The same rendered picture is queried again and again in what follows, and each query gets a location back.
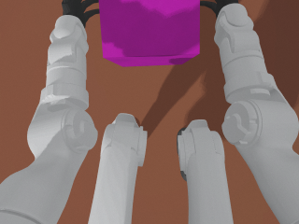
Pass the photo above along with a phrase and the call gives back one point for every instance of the right robot upper arm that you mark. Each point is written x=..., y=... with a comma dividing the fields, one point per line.
x=263, y=132

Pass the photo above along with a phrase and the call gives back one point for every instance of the robot right thigh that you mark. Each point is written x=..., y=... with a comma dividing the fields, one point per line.
x=208, y=193

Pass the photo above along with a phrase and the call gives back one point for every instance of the right robot hand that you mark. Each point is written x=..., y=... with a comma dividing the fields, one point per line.
x=217, y=7

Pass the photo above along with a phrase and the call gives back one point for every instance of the left robot upper arm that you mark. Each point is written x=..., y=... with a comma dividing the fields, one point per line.
x=38, y=194

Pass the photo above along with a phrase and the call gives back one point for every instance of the left robot forearm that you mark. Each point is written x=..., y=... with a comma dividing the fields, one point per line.
x=66, y=68

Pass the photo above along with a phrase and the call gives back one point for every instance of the robot thigh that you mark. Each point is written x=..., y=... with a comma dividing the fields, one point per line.
x=208, y=193
x=115, y=184

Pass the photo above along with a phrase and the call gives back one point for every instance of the carton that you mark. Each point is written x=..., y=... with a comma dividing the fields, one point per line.
x=149, y=32

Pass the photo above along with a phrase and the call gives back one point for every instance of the robot left thigh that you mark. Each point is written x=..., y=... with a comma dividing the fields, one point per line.
x=115, y=184

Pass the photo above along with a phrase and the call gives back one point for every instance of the left robot hand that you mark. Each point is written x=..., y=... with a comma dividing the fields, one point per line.
x=76, y=8

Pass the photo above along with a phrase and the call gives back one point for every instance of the right robot forearm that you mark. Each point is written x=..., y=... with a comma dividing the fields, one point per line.
x=242, y=60

